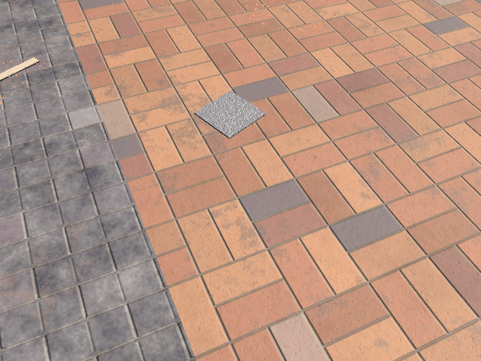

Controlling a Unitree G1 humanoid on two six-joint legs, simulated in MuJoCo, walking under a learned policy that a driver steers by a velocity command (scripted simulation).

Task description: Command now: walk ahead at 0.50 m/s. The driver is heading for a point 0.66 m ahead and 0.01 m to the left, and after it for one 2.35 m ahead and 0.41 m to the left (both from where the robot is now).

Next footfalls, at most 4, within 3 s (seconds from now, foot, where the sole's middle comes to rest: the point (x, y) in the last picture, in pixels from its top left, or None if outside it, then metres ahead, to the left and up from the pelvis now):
0.24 right None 0.32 -0.16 -0.79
0.78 left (201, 323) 0.62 0.09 -0.79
1.18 right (280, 302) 0.68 -0.14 -0.79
2.60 left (206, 200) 1.07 0.07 -0.79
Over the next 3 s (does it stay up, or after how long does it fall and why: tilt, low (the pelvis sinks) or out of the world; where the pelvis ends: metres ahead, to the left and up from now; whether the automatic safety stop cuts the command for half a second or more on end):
stays up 1.14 0.00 -0.01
